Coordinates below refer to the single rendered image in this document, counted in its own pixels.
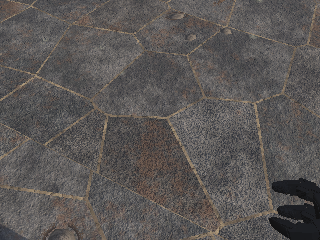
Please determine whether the robot right hand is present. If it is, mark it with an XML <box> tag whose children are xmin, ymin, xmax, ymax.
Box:
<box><xmin>269</xmin><ymin>178</ymin><xmax>320</xmax><ymax>240</ymax></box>

